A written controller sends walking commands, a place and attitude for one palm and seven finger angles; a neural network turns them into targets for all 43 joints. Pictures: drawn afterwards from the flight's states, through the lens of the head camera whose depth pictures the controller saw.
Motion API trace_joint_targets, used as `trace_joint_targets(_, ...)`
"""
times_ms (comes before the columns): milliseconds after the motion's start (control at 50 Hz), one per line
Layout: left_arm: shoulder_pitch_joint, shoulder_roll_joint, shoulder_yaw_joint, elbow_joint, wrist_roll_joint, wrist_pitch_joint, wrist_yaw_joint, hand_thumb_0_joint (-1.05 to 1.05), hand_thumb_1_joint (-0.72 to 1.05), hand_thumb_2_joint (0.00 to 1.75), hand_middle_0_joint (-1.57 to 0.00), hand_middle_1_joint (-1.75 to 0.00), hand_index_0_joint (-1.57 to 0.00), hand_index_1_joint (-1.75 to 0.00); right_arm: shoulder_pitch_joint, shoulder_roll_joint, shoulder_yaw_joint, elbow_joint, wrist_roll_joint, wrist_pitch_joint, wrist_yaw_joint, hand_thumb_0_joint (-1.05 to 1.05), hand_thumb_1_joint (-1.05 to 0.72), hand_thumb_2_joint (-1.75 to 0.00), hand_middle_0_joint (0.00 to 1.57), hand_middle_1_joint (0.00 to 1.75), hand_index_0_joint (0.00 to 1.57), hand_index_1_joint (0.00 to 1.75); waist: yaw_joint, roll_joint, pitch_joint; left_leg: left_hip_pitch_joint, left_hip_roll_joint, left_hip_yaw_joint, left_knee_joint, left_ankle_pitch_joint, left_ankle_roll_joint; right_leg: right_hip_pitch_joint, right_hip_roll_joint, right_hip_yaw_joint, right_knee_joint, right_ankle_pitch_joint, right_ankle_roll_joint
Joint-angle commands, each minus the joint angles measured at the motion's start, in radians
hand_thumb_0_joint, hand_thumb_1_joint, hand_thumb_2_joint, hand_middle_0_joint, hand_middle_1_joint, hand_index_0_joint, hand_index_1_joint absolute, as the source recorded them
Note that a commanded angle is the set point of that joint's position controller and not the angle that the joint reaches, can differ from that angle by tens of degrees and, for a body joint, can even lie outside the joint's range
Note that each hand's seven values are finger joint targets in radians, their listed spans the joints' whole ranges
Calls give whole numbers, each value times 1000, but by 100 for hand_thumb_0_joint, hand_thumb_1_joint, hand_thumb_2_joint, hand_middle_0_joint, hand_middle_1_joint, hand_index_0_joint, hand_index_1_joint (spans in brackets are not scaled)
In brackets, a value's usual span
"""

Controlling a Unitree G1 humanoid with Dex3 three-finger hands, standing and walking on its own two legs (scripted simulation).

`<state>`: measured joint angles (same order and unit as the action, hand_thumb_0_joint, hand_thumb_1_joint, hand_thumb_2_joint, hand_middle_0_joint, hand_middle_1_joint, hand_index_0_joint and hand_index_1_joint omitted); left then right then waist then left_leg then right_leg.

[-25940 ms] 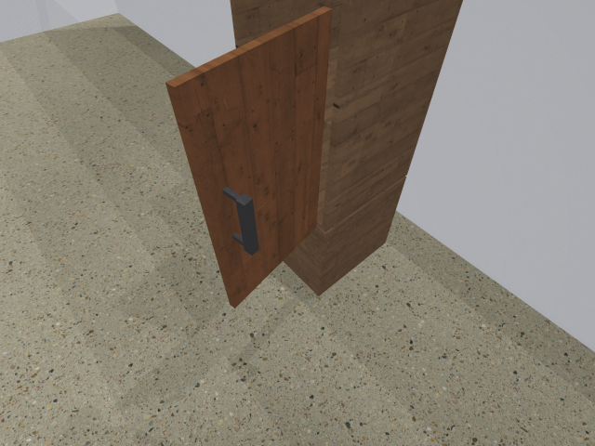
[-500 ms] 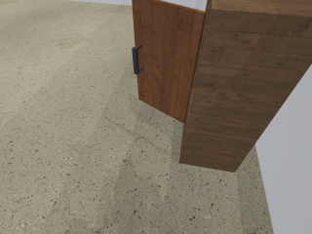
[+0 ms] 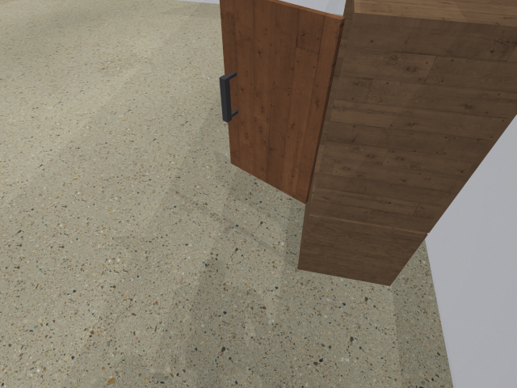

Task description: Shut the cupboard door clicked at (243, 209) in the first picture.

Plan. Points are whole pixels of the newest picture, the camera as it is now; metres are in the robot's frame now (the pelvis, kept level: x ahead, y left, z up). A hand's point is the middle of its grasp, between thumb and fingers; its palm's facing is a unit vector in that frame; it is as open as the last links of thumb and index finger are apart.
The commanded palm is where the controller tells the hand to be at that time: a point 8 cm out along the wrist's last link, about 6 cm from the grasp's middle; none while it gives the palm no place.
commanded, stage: look to check the result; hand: left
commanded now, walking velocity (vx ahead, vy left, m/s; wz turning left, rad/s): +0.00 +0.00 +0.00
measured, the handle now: (230, 97) +0.90 +0.14 -0.04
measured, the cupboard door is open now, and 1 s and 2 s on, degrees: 64 64 64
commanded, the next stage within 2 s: walk to a spot facing it in 0.08 s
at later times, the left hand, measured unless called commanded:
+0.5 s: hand out of the picture +0.04 +0.22 -0.19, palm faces +0.14 -0.96 -0.24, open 7.4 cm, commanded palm none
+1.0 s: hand out of the picture -0.01 +0.20 -0.16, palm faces +0.42 -0.86 -0.31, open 7.4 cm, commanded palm none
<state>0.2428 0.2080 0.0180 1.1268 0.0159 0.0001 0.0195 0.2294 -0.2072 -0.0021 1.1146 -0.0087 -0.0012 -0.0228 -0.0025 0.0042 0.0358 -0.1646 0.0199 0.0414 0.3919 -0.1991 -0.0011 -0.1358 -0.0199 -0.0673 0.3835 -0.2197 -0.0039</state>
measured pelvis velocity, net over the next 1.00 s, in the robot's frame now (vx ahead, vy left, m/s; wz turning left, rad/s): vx -0.01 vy -0.03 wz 0.46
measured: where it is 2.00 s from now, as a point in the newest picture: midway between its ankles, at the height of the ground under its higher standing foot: outside the picture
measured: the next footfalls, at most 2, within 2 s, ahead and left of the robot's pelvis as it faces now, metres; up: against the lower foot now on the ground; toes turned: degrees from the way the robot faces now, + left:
right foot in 0.94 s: +0.08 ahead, -0.13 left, +0.00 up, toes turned +25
left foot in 1.24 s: -0.06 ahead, +0.11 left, +0.00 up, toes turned +40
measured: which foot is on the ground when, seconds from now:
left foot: down 0.00-0.92, up 0.94-1.00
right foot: down 0.00-0.52, up 0.54-0.92, down 0.94-1.00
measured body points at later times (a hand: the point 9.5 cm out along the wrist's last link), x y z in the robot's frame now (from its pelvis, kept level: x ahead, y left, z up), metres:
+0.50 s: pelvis +0.00 +0.01 -0.02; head +0.03 +0.03 +0.43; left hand +0.03 +0.27 -0.17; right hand +0.05 -0.24 -0.16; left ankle +0.00 +0.11 -0.74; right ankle -0.01 -0.11 -0.74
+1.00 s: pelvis -0.01 -0.03 -0.01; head +0.04 -0.02 +0.43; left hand -0.03 +0.25 -0.14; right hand +0.15 -0.26 -0.17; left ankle -0.03 +0.10 -0.70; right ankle +0.04 -0.15 -0.75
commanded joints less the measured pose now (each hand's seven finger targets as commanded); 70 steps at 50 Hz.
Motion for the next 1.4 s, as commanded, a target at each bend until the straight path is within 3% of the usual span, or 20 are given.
trace_joint_targets(0,8,156,30,-34,-3,-17,3,0,90,90,-20,-30,-20,-30,12,-147,-26,-32,-5,-12,-8,0,-90,-90,20,30,20,30,4,15,18,-6,90,-86,-84,94,20,-29,-96,104,-90,67,-38)
trace_joint_targets(280,9,152,41,-60,-3,7,10,0,90,90,-20,-30,-20,-30,4,-113,-22,-62,-8,13,3,0,-90,-90,20,30,20,30,12,-12,-5,-82,71,-89,-4,160,3,14,-140,60,-11,130,-30)
trace_joint_targets(440,-48,195,84,-182,18,18,21,0,90,90,-20,-30,-20,-30,12,-91,-62,-166,-7,40,21,0,-90,-90,20,30,20,30,-7,-172,12,-196,51,-13,365,-244,-22,-72,-374,50,28,254,-166)
trace_joint_targets(480,-54,178,85,-210,9,24,14,0,90,90,-20,-30,-20,-30,81,-116,-67,-163,-10,30,28,0,-90,-90,20,30,20,30,-36,20,-15,-53,98,-99,104,108,8,-177,-272,-61,234,150,-55)
trace_joint_targets(500,-17,118,78,-229,-2,32,12,0,90,90,-20,-30,-20,-30,112,-191,-80,-169,-24,26,22,0,-90,-90,20,30,20,30,-37,286,-14,-19,255,-378,-17,370,90,-288,-108,-122,423,-171,36)
trace_joint_targets(520,-81,114,70,-258,5,42,20,0,90,90,-20,-30,-20,-30,164,-227,-92,-153,-34,30,9,0,-90,-90,20,30,20,30,-81,319,-17,-46,329,-549,-143,247,155,-332,-35,-19,618,-419,36)
trace_joint_targets(620,-84,102,78,-263,7,24,5,0,90,90,-20,-30,-20,-30,86,-186,-78,-182,-24,12,-12,0,-90,-90,20,30,20,30,-22,95,-76,14,223,-410,-87,229,158,-418,-52,97,718,-179,55)
trace_joint_targets(760,-100,85,73,-300,4,24,4,0,90,90,-20,-30,-20,-30,75,-201,-100,-194,-26,28,-3,0,-90,-90,20,30,20,30,-37,151,-99,9,172,-433,-78,180,163,-329,1,72,480,-210,63)
trace_joint_targets(840,13,110,78,-284,-1,25,9,0,90,90,-20,-30,-20,-30,-7,-205,-113,-232,-22,44,6,0,-90,-90,20,30,20,30,16,181,-93,-169,110,-452,-50,42,122,-85,44,63,220,-131,44)
trace_joint_targets(860,68,125,86,-270,0,23,11,0,90,90,-20,-30,-20,-30,-35,-189,-114,-249,-17,48,9,0,-90,-90,20,30,20,30,42,144,-98,-266,66,-427,-30,-66,88,38,34,51,91,-65,38)
trace_joint_targets(880,94,185,100,-274,12,16,17,0,90,90,-20,-30,-20,-30,-32,-144,-114,-263,-9,53,16,0,-90,-90,20,30,20,30,54,-5,-73,-414,-26,-344,110,-235,28,124,-107,195,-72,-194,-7)
trace_joint_targets(900,64,273,112,-297,27,13,23,0,90,90,-20,-30,-20,-30,-9,-87,-110,-281,-8,51,20,0,-90,-90,20,30,20,30,51,-275,-39,-525,-161,-140,445,-331,-46,66,-404,542,-235,-381,-130)
trace_joint_targets(920,-44,264,91,-329,15,24,24,0,90,90,-20,-30,-20,-30,8,-125,-118,-279,-26,54,25,0,-90,-90,20,30,20,30,-1,-201,-8,-445,-107,-146,686,-352,-34,-131,-456,476,-220,-316,-164)
trace_joint_targets(980,-143,162,79,-344,16,2,24,0,90,90,-20,-30,-20,-30,19,-118,-114,-263,-21,60,45,0,-90,-90,20,30,20,30,-59,-196,29,-421,-14,-106,841,-222,-44,-167,-300,229,-99,-24,-144)
trace_joint_targets(1140,45,236,106,-287,20,1,17,0,90,90,-20,-30,-20,-30,-82,-83,-79,-305,0,38,51,0,-90,-90,20,30,20,30,30,-220,-60,-247,-32,54,289,-230,-46,87,-313,48,130,545,-99)
trace_joint_targets(1180,35,226,108,-294,8,7,14,0,90,90,-20,-30,-20,-30,-2,-126,-85,-282,-5,29,49,0,-90,-90,20,30,20,30,-15,-157,-104,-41,-22,30,57,-2,-31,-7,-286,-20,267,460,-26)
trace_joint_targets(1220,19,106,72,-360,-2,17,5,0,90,90,-20,-30,-20,-30,106,-308,-127,-261,-18,22,35,0,-90,-90,20,30,20,30,-70,338,-158,213,385,-459,6,737,184,-422,-90,-69,618,-463,87)
trace_joint_targets(1240,-72,123,64,-399,7,24,10,0,90,90,-20,-30,-20,-30,163,-302,-122,-240,-22,26,20,0,-90,-90,20,30,20,30,-103,185,-136,196,407,-460,30,681,241,-460,-96,21,711,-445,70)
trace_joint_targets(1300,-114,117,76,-367,4,19,-3,0,90,90,-20,-30,-20,-30,79,-226,-94,-248,-29,14,0,0,-90,-90,20,30,20,30,-66,205,-106,131,251,-367,0,356,177,-484,-87,65,750,-272,70)
trace_joint_targets(1380,-112,113,76,-354,7,10,-33,0,90,90,-20,-30,-20,-30,17,-229,-94,-262,-29,7,9,0,-90,-90,20,30,20,30,-41,176,-47,26,185,-357,-82,-92,162,-401,-53,27,531,-233,65)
